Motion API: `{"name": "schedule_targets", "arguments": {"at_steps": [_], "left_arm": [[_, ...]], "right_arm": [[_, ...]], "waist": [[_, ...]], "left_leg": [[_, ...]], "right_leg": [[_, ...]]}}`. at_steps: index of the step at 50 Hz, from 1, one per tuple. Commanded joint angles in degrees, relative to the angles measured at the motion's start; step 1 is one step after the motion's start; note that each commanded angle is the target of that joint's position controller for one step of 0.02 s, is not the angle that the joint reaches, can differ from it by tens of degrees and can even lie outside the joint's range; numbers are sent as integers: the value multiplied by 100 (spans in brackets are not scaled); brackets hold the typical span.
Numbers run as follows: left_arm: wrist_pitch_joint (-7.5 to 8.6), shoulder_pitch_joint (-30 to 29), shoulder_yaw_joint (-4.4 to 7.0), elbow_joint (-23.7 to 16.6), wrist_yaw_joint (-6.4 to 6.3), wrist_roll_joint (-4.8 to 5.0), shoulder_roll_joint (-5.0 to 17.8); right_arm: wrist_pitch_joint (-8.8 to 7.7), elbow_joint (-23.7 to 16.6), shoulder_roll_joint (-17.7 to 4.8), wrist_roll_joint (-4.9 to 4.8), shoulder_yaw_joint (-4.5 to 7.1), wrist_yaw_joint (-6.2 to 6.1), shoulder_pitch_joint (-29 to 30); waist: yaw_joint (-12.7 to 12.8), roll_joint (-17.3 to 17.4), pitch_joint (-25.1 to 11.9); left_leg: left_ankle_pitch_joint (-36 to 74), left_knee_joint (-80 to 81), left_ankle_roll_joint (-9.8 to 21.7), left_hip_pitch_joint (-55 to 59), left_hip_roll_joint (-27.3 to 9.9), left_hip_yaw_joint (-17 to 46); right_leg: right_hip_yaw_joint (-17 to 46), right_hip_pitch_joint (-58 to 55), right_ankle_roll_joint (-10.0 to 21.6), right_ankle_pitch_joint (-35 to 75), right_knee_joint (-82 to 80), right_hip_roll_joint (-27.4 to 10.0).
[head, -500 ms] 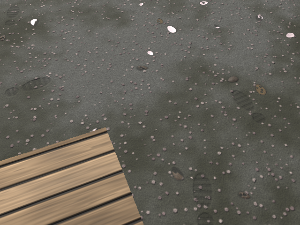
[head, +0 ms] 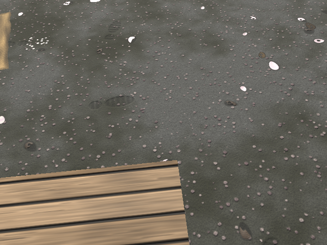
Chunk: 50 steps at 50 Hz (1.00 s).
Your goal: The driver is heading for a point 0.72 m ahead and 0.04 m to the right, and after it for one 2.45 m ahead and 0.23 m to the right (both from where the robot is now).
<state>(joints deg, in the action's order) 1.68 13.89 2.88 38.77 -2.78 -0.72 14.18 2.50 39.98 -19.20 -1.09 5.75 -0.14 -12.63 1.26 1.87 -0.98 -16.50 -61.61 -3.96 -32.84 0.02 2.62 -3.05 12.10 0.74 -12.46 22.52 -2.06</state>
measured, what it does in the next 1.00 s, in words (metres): walks ahead: left foot, then right foot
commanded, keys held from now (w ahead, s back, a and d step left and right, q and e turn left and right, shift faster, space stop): w+q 0.10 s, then w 0.10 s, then w+e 0.80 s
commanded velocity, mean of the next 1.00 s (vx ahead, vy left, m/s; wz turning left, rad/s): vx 0.45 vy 0.00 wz -0.15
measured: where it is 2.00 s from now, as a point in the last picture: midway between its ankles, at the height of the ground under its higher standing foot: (190, 152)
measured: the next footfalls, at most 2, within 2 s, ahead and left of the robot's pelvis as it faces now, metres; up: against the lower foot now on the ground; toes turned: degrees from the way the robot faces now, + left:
left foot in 0.24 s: +0.11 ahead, +0.17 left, +0.00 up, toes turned +9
right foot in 0.74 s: +0.46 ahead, +0.00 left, +0.00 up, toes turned -6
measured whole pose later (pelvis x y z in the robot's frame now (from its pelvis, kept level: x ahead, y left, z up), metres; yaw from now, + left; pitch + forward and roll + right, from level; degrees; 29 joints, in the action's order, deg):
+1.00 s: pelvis +0.44 +0.07 +0.00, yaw -14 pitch +2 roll -1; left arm 2.9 17.4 3.5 39.9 0.5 0.7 16.1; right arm -5.5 37.5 -17.4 1.1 2.1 -0.4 -7.2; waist 2.3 1.7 2.3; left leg -9.8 -52.3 -3.7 -38.6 -6.6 6.0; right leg 5.5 11.4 6.1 -9.8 20.2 7.9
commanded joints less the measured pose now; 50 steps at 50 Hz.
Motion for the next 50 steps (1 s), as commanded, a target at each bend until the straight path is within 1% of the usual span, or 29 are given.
{"name": "schedule_targets", "arguments": {"at_steps": [1, 5, 8, 10, 11, 12, 13, 14, 15, 16, 17, 18, 20, 22, 25, 29, 31, 33, 35, 36, 37, 38, 39, 40, 41, 42, 43, 46, 50], "left_arm": [[113, 263, 334, -225, -9, 24, 1076], [176, 208, 445, -148, 112, 106, 1293], [200, 283, 461, 8, 253, 214, 1324], [178, 130, 421, 85, 321, 293, 1245], [192, 218, 319, 165, 345, 243, 1018], [227, 92, 149, 103, 379, 101, 608], [347, 33, 58, -297, 382, 81, 367], [425, -218, 203, -254, 359, 238, 953], [438, -289, 256, -269, 383, 343, 1097], [416, -241, 240, -164, 381, 308, 1033], [387, -208, 245, -95, 378, 222, 1002], [335, -64, 255, -13, 396, 212, 953], [246, 96, 221, 110, 412, 238, 758], [191, 12, 199, 97, 379, 237, 643], [212, -441, 116, -47, 427, 197, 473], [241, -1227, -5, -353, 613, 208, 271], [260, -1432, -3, -510, 711, 220, 308], [236, -1334, 64, -592, 762, 215, 470], [171, -634, 209, -513, 745, 221, 765], [154, 175, 359, -357, 676, 225, 1061], [89, 1035, 502, -202, 551, 206, 1405], [126, 908, 554, -245, 507, 232, 1863], [159, 1117, 452, -307, 467, 211, 1427], [197, 862, 389, -298, 449, 163, 1235], [218, 451, 349, -353, 451, 185, 1129], [227, 85, 305, -438, 452, 176, 986], [241, -120, 265, -524, 429, 94, 891], [269, -220, 269, -470, 367, 133, 932], [196, 57, 324, -296, 241, 182, 1145]], "right_arm": [[-196, -748, -130, 4, -38, 89, 804], [-252, -837, -57, -15, -103, 205, 873], [-289, -797, -64, -30, -124, 243, 751], [-315, -521, -77, -18, -91, 240, 122], [-317, -311, -287, -37, 21, 185, -484], [-329, -189, -687, -8, 151, 114, -1252], [-373, -300, -1462, 62, 248, 72, -1426], [-500, -304, -1086, 67, 166, 106, -1409], [-577, -270, -767, 81, 42, 115, -1187], [-628, -273, -500, 80, -47, 128, -857], [-648, -283, -340, 90, -105, 137, -527], [-678, -283, -239, 126, -140, 127, -344], [-767, -214, -217, 199, -121, 94, -339], [-827, -92, -228, 226, -106, 58, -421], [-842, 39, -284, 181, -110, -14, -380], [-786, 347, -447, 105, -70, -100, -813], [-696, 443, -534, 83, -52, -132, -896], [-594, 449, -708, 79, -9, -192, -854], [-481, 405, -873, 91, 32, -259, -782], [-459, 357, -902, 71, 33, -268, -657], [-518, 248, -813, 106, -20, -274, -635], [-686, 5, 146, 270, -322, -96, -1396], [-945, -64, -327, 83, -260, 18, -761], [-1066, -327, -578, -131, -190, 71, -127], [-1126, -392, -504, -81, -227, 50, 2], [-1117, -337, -486, 59, -201, 14, -8], [-1048, -314, -521, 123, -167, 8, -168], [-846, -304, -377, 227, -193, -27, -309], [-815, -559, -59, 237, -332, -39, 636]], "waist": [[339, -988, 103], [304, -1063, 244], [205, -1048, 297], [-209, -822, 186], [-499, -575, -57], [-879, 331, -467], [-773, 1795, -788], [-1003, 880, -691], [-809, 809, -281], [-630, 610, -33], [-464, 534, 186], [-299, 582, 285], [-205, 427, 257], [-187, 218, 311], [-266, 201, 469], [-560, 55, 746], [-547, 73, 726], [-358, 290, 415], [93, 524, -108], [551, 418, -527], [965, -62, -1031], [144, -1568, -1563], [625, -892, -2142], [628, -591, -1201], [303, -34, -602], [53, 139, -251], [-156, -58, -153], [-342, -265, 24], [6, -473, 163]], "left_leg": [[125, 676, -34, -1054, -255, -84], [-50, 1685, 218, -122, -320, -423], [-231, 2382, 494, 700, -224, -579], [252, 3210, 717, 1935, 45, -840], [233, 3389, 847, 3050, 193, -771], [135, 3795, 1078, 4219, -704, 509], [-631, 4477, 2018, 5071, -2197, 3213], [-952, 4763, 2295, 4662, -2389, 3506], [-1011, 4747, 2077, 4328, -2188, 2802], [-789, 4825, 1860, 3895, -1874, 2149], [-229, 4954, 1697, 3489, -1663, 1649], [447, 5071, 1532, 3160, -1469, 1142], [1669, 5169, 1434, 2979, -1335, 456], [2317, 5223, 1384, 2975, -1274, -30], [2487, 5410, 1193, 2812, -1114, -642], [2918, 5432, 1040, 3287, -1328, -966], [3718, 5135, 991, 3747, -1437, -1103], [5595, 4480, 919, 4120, -1485, -1244], [7087, 3241, 897, 4231, -1497, -1302], [6911, 2106, 825, 3731, -1366, -1360], [5106, 444, 663, 2352, -1089, -1325], [-1367, -1793, 297, -471, 187, -788], [-1595, -2339, 411, -1028, 262, 444], [-1000, -2046, 534, -1359, -45, 508], [-564, -1460, 572, -1191, -291, 436], [-378, -985, 506, -905, -446, 363], [-231, -802, 434, -516, -562, 389], [13, -98, 96, -168, -635, 152], [1540, 1766, -106, 233, -369, -50]], "right_leg": [[1270, -1100, 913, -896, -1219, -1434], [714, -575, 893, -787, -1264, -1481], [593, -267, 926, -747, -1105, -1525], [326, 257, 794, -715, -589, -1414], [87, 779, 631, -177, 123, -1203], [-470, 1657, 212, -456, 1970, -729], [-332, 3613, -122, -2071, 3951, 56], [482, 4038, -93, -2006, 4858, -128], [621, 4211, 47, -1449, 4980, -348], [612, 4069, 92, -873, 4833, -537], [679, 3877, 74, -422, 4567, -610], [735, 3553, 51, -60, 4427, -656], [837, 3350, -48, 444, 4358, -485], [988, 3404, -139, 854, 3920, -309], [688, 3015, -117, 1729, 2561, -162], [287, 2937, 100, 1939, 1511, -114], [100, 2934, 254, 1622, 1234, -3], [-212, 2519, 460, 1044, 1234, 282], [-405, 1567, 725, 431, 1303, 620], [-324, 315, 940, 618, 964, 773], [656, -1504, 1244, 652, 749, 245], [3928, -3658, 2411, -235, 568, -1379], [5065, -3766, 2505, -891, -292, -1616], [4213, -3057, 2136, -587, -557, -1446], [3568, -2090, 1939, -39, -640, -1208], [3096, -1337, 1817, 560, -732, -963], [2801, -795, 1807, 1002, -865, -803], [2232, 185, 1795, 1680, -1052, -558], [1631, 808, 1400, 1374, -889, -49]]}}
